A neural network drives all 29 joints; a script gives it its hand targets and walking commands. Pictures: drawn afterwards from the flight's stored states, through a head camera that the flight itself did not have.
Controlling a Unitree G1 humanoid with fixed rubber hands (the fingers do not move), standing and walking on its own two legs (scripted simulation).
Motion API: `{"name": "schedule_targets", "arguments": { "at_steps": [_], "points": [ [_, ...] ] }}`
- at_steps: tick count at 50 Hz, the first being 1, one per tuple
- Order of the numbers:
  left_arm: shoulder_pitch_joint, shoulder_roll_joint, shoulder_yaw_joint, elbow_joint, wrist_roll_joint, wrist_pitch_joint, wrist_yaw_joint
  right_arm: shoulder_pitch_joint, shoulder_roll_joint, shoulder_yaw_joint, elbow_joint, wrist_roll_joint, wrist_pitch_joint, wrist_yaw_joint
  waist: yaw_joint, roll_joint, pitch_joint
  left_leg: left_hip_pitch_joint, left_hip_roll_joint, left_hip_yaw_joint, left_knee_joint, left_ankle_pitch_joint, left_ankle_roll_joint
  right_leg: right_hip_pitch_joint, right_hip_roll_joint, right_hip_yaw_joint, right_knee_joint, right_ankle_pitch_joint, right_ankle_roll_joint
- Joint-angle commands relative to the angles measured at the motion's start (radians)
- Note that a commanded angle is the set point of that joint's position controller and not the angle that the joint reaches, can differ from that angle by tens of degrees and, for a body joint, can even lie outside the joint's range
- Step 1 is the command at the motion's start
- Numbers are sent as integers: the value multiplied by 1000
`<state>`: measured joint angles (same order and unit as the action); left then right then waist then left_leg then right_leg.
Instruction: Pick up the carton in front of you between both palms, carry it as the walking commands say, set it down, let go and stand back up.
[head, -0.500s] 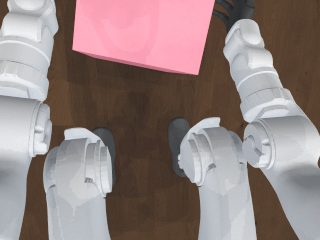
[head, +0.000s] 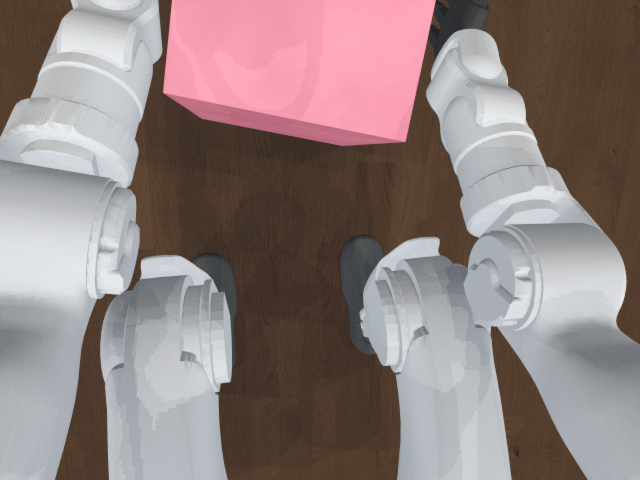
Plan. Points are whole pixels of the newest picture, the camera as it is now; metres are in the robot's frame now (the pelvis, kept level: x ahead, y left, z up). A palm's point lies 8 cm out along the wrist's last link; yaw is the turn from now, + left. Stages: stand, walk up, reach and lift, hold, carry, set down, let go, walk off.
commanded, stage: reach and lift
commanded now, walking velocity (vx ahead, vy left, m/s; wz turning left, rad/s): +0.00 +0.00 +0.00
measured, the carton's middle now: (295, 37) +0.53 +0.01 -0.25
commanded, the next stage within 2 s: none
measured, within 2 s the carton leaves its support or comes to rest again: leaves its support in 0.12 s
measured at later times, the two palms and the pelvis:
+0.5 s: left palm out of the picture +0.52 +0.17 -0.04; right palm (535, 16) +0.50 -0.13 -0.03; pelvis +0.00 -0.01 +0.04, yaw +4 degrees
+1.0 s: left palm out of the picture +0.48 +0.17 +0.11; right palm out of the picture +0.48 -0.13 +0.12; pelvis +0.02 -0.01 +0.17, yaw +5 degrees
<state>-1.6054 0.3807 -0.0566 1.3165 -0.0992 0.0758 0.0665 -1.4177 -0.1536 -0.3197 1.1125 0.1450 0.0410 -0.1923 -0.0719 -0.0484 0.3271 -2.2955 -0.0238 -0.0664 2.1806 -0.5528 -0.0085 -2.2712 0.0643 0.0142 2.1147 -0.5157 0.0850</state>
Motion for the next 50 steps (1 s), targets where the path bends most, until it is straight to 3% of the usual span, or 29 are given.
{"name": "schedule_targets", "arguments": {
  "at_steps": [1, 5, 11, 14, 16, 18, 22, 25, 29, 33, 42, 50],
  "points": [
    [-342, -822, -45, -206, 34, 14, -218, -484, 785, 182, -205, -52, 45, 255, 13, 141, -1047, 493, -68, 62, -183, 230, 24, 467, 75, -115, -92, 235, -21],
    [-322, -954, -35, -292, 46, 36, -249, -477, 917, 213, -272, -37, 77, 294, 28, 138, -1149, 526, -80, 87, -164, 336, 31, 478, 84, -122, -77, 332, -22],
    [-378, -1103, -170, -578, -38, 57, -230, -433, 1063, 336, -407, 26, 131, 296, 13, 185, -1560, 815, -89, 113, -161, 530, 4, 580, 95, -146, -75, 475, -18],
    [-344, -1168, -217, -694, -44, 100, -210, -458, 1085, 415, -521, 29, 170, 298, 21, 209, -1759, 975, -104, 119, -193, 568, -12, 593, 103, -159, -103, 454, -13],
    [-307, -1225, -238, -733, -37, 135, -199, -462, 1087, 456, -593, 19, 192, 298, 14, 210, -1801, 989, -118, 128, -231, 526, -20, 615, 108, -163, -140, 408, -15],
    [-260, -1265, -228, -709, -18, 168, -203, -451, 1083, 462, -609, -6, 215, 302, 3, 203, -1725, 919, -130, 134, -278, 410, -22, 615, 108, -164, -183, 321, -23],
    [-193, -1313, -114, -537, 65, 215, -231, -386, 1104, 370, -484, -106, 262, 315, -27, 196, -1425, 722, -135, 133, -385, 130, -18, 554, 101, -154, -286, 116, -44],
    [-167, -1309, -10, -457, 127, 226, -245, -360, 1117, 294, -422, -174, 281, 330, -29, 180, -1349, 682, -139, 131, -447, 69, -8, 564, 103, -145, -353, 69, -50],
    [-146, -1304, 81, -411, 184, 223, -257, -344, 1150, 252, -387, -217, 288, 350, -9, 140, -1350, 695, -144, 133, -511, 77, 0, 612, 106, -132, -425, 77, -44],
    [-126, -1314, 105, -427, 210, 224, -265, -316, 1190, 262, -382, -225, 296, 365, 15, 102, -1401, 750, -145, 136, -566, 104, 4, 674, 110, -125, -485, 96, -35],
    [-50, -1418, -44, -585, 145, 248, -277, -191, 1279, 399, -446, -174, 318, 379, 25, 99, -1560, 965, -150, 136, -666, 216, -14, 861, 116, -111, -594, 191, -30],
    [80, -1477, -145, -656, 97, 256, -272, -39, 1309, 483, -473, -141, 321, 377, 27, 111, -1495, 1109, -151, 117, -779, 257, -26, 1007, 118, -86, -709, 227, -36]
  ]
}}
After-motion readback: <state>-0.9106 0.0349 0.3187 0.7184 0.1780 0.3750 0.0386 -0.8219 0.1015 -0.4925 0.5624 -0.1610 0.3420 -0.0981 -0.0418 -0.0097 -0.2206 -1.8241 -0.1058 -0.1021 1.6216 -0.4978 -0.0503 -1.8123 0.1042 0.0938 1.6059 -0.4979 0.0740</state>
